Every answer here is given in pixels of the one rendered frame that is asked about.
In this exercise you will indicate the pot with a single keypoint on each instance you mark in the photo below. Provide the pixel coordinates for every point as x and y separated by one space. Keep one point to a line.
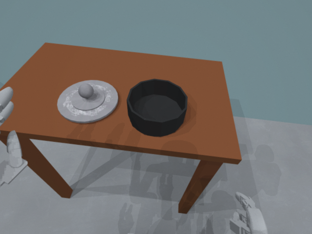
156 107

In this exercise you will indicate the right robot hand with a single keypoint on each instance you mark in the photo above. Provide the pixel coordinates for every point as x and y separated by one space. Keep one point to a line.
250 222

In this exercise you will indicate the left robot hand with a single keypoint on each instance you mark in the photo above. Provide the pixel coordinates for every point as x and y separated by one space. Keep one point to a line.
10 169

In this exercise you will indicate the lid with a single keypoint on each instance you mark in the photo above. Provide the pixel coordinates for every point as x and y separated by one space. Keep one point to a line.
77 109

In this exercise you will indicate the table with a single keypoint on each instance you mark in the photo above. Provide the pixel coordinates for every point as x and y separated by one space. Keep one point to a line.
208 131

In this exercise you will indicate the knob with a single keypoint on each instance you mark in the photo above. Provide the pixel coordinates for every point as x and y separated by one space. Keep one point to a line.
85 90

